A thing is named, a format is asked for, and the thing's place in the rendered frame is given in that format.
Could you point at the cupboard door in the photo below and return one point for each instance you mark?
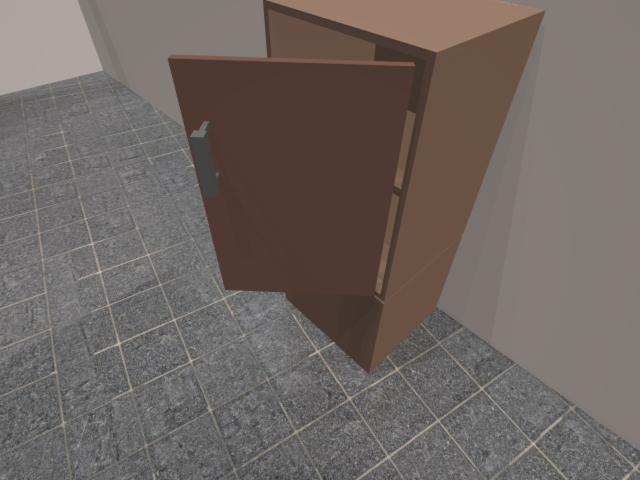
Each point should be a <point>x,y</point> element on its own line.
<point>307,151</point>

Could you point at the handle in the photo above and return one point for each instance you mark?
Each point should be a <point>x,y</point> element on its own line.
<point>203,156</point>

